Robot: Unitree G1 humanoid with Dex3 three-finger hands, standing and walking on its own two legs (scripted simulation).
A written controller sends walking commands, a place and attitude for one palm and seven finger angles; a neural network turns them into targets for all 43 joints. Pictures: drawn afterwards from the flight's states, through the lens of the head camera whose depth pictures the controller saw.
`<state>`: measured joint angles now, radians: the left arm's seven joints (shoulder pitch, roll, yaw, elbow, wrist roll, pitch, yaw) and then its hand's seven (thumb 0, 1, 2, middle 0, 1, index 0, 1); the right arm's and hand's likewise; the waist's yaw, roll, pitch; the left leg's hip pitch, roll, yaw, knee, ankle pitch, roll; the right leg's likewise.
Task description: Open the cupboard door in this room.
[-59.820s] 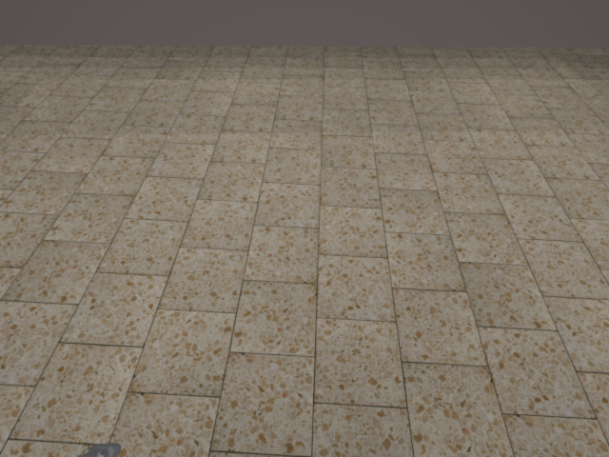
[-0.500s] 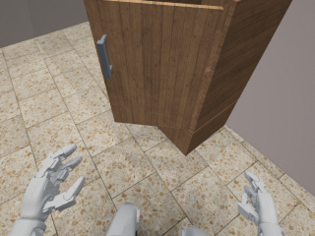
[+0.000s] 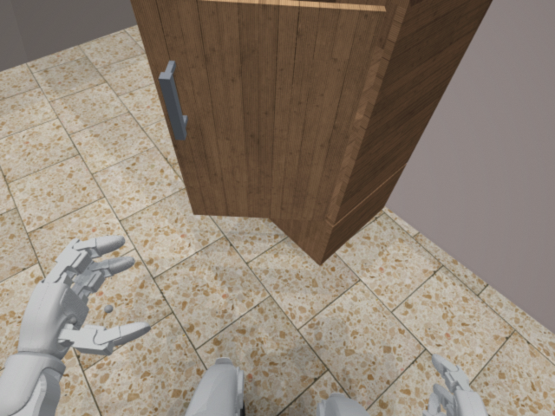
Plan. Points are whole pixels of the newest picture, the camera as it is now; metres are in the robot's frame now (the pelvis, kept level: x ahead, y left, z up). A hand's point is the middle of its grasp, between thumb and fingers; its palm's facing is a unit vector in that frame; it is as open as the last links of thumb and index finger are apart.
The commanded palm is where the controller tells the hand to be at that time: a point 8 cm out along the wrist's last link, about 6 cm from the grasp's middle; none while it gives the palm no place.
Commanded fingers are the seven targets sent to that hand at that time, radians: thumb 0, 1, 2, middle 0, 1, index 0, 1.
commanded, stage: raise the hand with hooked fingers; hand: left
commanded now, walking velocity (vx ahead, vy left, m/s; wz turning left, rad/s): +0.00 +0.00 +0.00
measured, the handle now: (176, 102) +0.63 +0.23 +0.06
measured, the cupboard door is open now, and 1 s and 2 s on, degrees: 45 45 45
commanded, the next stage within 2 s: move the hooked fingers beside the handle in 1.12 s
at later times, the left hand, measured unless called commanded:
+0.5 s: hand (77, 285) +0.26 +0.27 +0.06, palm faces +0.02 -1.00 -0.06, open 13.9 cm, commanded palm +0.25 +0.32 +0.06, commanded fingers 0.00 -0.50 0.30 -0.30 -1.20 -0.30 -1.20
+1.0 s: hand (89, 267) +0.29 +0.26 +0.06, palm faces +0.01 -1.00 -0.05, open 14.0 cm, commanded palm +0.26 +0.31 +0.07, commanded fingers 0.00 -0.50 0.30 -0.30 -1.20 -0.30 -1.20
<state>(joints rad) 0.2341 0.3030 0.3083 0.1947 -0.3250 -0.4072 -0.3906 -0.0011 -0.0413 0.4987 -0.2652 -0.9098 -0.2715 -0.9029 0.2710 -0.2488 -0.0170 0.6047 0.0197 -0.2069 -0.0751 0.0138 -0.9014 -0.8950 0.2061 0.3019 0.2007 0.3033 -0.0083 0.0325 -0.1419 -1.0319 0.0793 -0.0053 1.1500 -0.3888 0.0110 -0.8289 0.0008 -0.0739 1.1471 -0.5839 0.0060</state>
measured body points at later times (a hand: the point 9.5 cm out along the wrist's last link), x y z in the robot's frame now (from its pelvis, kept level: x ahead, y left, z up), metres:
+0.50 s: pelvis +0.00 +0.00 +0.01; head +0.06 +0.03 +0.45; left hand +0.25 +0.33 +0.07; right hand +0.17 -0.23 -0.07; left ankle +0.09 +0.11 -0.64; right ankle -0.01 -0.13 -0.64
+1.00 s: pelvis +0.00 -0.01 +0.01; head +0.07 +0.01 +0.45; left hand +0.28 +0.32 +0.07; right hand +0.16 -0.26 -0.07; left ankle +0.09 +0.11 -0.64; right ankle -0.01 -0.13 -0.64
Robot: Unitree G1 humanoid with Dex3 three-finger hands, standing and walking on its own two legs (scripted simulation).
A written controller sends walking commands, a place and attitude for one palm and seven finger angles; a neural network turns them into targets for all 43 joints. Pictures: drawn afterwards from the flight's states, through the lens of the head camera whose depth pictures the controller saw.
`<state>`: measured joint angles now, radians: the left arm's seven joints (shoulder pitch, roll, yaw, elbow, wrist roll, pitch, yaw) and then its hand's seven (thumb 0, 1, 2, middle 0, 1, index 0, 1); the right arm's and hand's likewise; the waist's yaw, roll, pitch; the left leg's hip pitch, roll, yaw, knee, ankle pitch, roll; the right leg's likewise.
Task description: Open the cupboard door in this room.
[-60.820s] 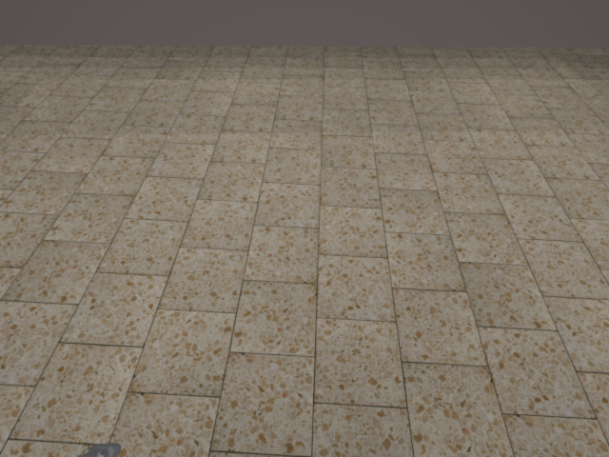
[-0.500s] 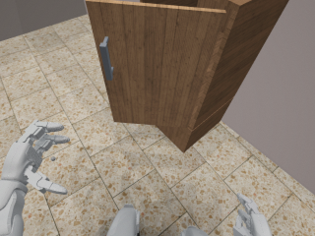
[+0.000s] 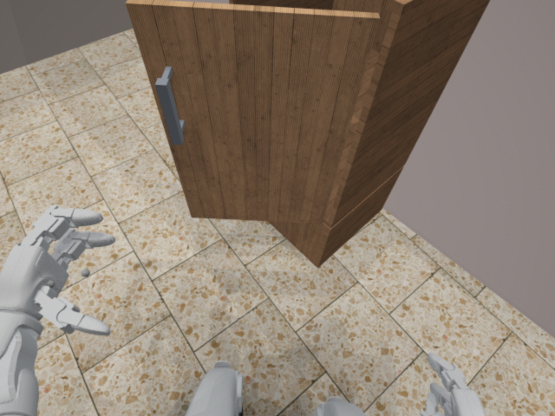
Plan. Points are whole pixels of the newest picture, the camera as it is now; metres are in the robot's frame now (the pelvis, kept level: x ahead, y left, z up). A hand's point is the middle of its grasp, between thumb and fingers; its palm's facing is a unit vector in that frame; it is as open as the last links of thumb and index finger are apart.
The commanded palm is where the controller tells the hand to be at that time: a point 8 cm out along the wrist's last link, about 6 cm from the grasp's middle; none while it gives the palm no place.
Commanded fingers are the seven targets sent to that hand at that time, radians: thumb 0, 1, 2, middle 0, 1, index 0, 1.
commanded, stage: raise the hand with hooked fingers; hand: left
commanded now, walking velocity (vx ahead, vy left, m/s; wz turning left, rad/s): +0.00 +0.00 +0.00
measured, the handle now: (173, 107) +0.62 +0.24 +0.05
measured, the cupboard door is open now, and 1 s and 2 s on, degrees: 45 45 45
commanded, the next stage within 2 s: move the hooked fingers beside the handle in 0.12 s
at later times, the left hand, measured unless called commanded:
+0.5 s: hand (97, 243) +0.33 +0.27 +0.05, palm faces +0.01 -1.00 -0.02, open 14.0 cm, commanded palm +0.32 +0.32 +0.06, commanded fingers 0.00 -0.50 0.30 -0.30 -1.20 -0.30 -1.20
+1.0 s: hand (115, 188) +0.42 +0.28 +0.05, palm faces +0.03 -1.00 +0.00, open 14.0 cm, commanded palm +0.41 +0.33 +0.05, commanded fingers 0.00 -0.50 0.30 -0.30 -1.20 -0.30 -1.20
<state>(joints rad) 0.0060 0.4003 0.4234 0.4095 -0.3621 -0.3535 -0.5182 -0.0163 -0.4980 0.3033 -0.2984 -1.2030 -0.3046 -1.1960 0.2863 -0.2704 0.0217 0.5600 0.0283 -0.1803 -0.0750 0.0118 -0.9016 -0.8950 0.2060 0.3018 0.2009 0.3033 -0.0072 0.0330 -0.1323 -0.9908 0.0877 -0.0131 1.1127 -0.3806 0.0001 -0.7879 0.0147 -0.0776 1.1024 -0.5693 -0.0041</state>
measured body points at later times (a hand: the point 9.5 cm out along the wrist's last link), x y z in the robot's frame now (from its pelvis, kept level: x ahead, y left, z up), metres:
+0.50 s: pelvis +0.00 +0.00 -0.01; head +0.07 +0.02 +0.44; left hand +0.32 +0.33 +0.06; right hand +0.15 -0.25 -0.09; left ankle +0.09 +0.12 -0.65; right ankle -0.01 -0.12 -0.65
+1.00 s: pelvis +0.00 +0.01 -0.02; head +0.11 +0.03 +0.42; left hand +0.42 +0.34 +0.05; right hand +0.07 -0.27 -0.12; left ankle +0.09 +0.12 -0.65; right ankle -0.01 -0.12 -0.65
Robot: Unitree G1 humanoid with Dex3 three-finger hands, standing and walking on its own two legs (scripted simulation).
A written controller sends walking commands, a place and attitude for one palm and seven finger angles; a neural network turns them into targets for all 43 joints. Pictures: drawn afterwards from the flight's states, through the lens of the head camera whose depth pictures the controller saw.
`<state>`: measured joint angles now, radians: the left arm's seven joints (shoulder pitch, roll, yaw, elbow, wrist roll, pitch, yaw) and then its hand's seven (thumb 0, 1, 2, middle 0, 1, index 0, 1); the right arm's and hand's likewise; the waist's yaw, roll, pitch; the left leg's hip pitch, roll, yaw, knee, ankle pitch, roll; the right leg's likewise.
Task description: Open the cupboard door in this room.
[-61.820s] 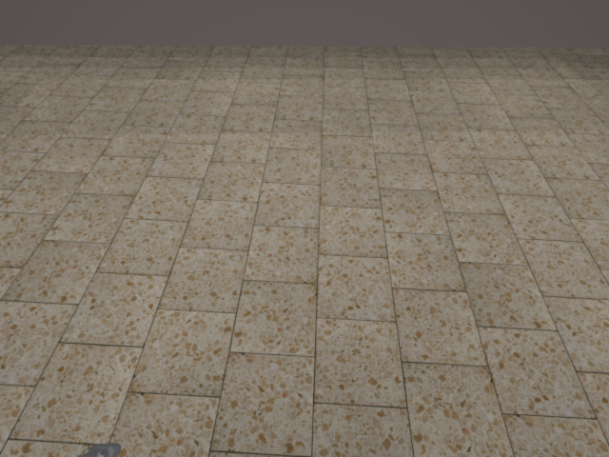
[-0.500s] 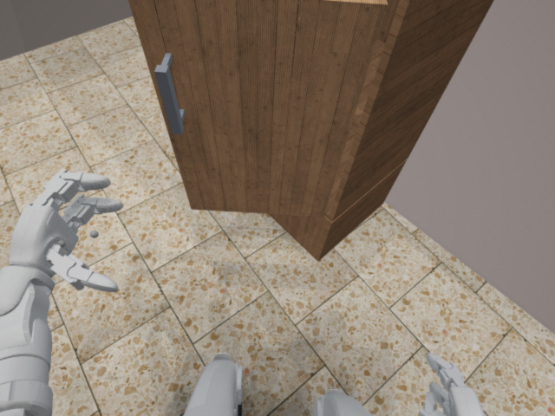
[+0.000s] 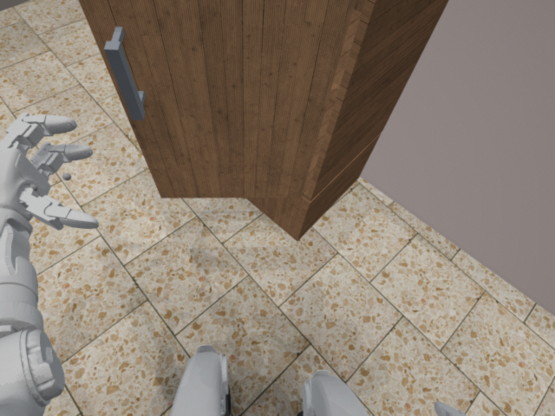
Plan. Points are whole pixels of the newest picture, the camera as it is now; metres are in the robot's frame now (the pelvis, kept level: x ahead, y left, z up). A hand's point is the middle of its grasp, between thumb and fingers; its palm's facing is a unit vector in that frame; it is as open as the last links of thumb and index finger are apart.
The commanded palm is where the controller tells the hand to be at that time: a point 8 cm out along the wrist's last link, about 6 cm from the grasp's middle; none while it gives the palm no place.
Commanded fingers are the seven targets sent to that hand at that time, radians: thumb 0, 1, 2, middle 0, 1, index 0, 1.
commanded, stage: move the hooked fingers beside the handle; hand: left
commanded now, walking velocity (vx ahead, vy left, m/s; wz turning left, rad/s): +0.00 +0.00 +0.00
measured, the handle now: (129, 76) +0.61 +0.26 +0.07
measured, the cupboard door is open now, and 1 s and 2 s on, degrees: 45 45 45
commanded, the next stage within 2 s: slide the fingers in behind the handle in 1.62 s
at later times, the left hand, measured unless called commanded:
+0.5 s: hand (80, 128) +0.50 +0.30 +0.07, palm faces +0.07 -1.00 -0.01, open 14.0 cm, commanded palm +0.50 +0.33 +0.06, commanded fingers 0.00 -0.50 0.30 -0.30 -1.20 -0.30 -1.20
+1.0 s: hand (92, 96) +0.57 +0.30 +0.06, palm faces +0.05 -1.00 -0.02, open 14.0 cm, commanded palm +0.57 +0.32 +0.06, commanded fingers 0.00 -0.50 0.30 -0.30 -1.20 -0.30 -1.20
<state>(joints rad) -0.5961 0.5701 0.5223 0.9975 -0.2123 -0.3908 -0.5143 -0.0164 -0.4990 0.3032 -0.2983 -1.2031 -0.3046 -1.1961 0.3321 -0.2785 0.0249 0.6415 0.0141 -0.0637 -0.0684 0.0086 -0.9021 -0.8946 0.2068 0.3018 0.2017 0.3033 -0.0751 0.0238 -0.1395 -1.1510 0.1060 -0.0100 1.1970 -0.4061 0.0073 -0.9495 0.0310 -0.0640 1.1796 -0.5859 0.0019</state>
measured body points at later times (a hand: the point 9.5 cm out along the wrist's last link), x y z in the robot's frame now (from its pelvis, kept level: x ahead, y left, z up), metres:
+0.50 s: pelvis -0.01 +0.00 -0.02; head +0.15 +0.05 +0.40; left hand +0.49 +0.35 +0.07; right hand +0.03 -0.28 -0.12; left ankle +0.08 +0.12 -0.63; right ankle -0.01 -0.13 -0.63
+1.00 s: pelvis +0.00 +0.02 -0.04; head +0.20 +0.06 +0.36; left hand +0.56 +0.36 +0.07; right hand -0.02 -0.25 -0.12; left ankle +0.08 +0.12 -0.63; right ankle -0.01 -0.13 -0.63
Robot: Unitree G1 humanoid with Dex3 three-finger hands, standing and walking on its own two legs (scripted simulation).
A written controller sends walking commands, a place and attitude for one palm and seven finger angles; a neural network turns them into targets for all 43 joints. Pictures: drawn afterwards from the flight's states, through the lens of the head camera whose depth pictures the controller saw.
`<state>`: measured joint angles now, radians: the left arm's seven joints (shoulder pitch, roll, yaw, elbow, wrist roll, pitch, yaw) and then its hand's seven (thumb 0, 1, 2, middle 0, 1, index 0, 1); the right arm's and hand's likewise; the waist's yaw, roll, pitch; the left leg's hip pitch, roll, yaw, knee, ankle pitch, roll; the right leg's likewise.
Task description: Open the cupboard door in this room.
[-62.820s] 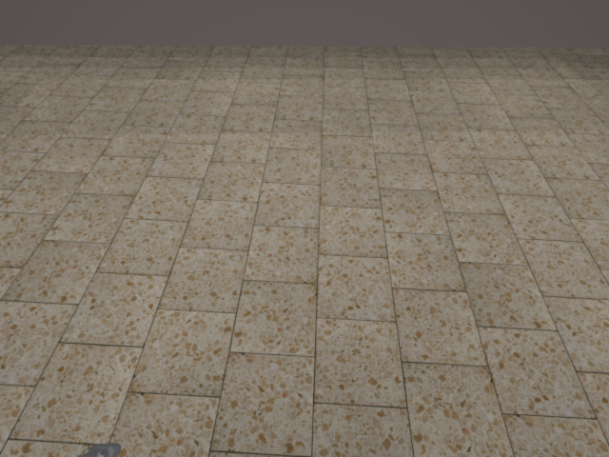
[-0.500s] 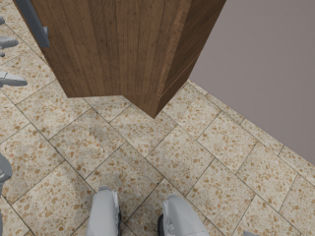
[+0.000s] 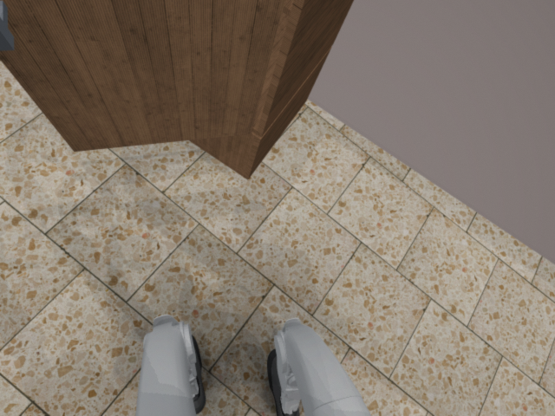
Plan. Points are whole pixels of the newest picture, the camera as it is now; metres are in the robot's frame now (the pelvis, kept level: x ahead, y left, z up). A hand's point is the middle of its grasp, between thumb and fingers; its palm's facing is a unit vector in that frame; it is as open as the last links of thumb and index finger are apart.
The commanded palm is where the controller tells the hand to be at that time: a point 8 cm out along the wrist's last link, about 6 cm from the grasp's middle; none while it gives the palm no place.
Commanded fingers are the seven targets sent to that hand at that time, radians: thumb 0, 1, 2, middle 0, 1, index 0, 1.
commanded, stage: move the hooked fingers beside the handle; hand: left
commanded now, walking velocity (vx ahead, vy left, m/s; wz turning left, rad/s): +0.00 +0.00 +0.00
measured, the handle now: out of the picture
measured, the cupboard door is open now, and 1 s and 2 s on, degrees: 45 45 44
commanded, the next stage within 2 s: slide the fingers in behind the handle in 0.62 s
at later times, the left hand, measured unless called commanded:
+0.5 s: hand out of the picture +0.53 +0.33 +0.10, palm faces +0.14 -0.99 -0.01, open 14.0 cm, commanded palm +0.54 +0.34 +0.09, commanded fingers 0.00 -0.50 0.30 -0.30 -1.20 -0.30 -1.20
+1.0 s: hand out of the picture +0.54 +0.32 +0.09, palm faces +0.12 -0.99 +0.00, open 14.0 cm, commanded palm +0.55 +0.33 +0.09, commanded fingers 0.00 -0.50 0.30 -0.30 -1.20 -0.30 -1.20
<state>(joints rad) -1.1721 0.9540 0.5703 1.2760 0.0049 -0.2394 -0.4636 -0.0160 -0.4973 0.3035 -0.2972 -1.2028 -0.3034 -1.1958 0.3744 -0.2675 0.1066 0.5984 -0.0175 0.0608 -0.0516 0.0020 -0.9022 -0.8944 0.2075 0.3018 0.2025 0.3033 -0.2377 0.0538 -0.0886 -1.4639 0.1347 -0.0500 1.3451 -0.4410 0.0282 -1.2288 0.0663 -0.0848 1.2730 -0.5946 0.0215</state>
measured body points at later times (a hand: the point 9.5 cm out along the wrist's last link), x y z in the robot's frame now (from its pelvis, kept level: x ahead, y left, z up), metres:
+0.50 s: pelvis +0.01 +0.00 +0.01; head +0.19 +0.06 +0.42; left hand +0.52 +0.38 +0.10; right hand +0.03 -0.28 -0.08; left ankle +0.08 +0.11 -0.60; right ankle +0.00 -0.14 -0.60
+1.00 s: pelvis +0.00 +0.00 +0.00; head +0.19 +0.06 +0.40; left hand +0.53 +0.37 +0.09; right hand +0.01 -0.27 -0.09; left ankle +0.07 +0.11 -0.60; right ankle +0.00 -0.15 -0.60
